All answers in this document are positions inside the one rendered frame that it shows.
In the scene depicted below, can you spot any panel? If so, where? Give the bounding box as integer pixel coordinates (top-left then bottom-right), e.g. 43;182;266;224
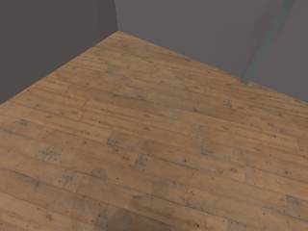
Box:
242;0;296;86

